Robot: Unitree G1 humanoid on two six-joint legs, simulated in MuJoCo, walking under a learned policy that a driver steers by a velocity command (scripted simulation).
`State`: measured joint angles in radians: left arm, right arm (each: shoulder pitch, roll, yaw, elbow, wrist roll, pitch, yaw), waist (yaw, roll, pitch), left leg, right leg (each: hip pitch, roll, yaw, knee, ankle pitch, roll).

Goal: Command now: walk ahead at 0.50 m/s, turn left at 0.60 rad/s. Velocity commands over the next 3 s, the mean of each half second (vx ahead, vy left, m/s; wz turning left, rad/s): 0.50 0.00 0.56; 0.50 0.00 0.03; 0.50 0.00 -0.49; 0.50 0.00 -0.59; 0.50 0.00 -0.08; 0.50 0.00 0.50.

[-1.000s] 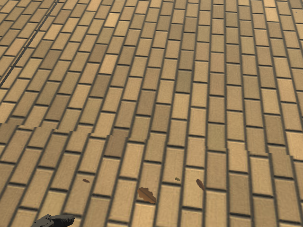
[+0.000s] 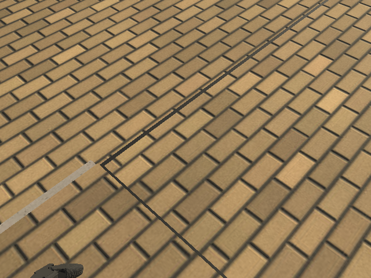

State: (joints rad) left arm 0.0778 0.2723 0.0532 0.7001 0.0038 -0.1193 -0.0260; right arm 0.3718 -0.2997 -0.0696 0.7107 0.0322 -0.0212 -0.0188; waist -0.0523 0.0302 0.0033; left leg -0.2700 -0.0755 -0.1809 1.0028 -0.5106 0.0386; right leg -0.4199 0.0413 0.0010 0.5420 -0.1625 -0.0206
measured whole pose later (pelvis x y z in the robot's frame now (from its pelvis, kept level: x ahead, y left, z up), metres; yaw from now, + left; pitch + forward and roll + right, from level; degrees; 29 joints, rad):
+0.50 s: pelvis +0.25 +0.07 -0.01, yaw +17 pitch +2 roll -1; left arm 0.31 0.31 0.06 0.86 -0.01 -0.06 0.00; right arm 0.09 -0.29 -0.06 0.58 0.02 -0.03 0.04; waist 0.06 0.01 0.07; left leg -0.51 -0.02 0.04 0.65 -0.17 0.10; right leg -0.10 -0.08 -0.12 0.88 -0.52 0.02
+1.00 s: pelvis +0.54 +0.13 -0.01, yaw +14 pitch +3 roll +1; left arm 0.08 0.26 0.03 0.75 -0.02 -0.08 -0.08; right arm 0.36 -0.31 -0.07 0.81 0.00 -0.06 -0.02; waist -0.06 -0.02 0.02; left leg 0.08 -0.04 0.08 0.38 -0.50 0.03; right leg -0.55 0.00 0.00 0.53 0.04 -0.04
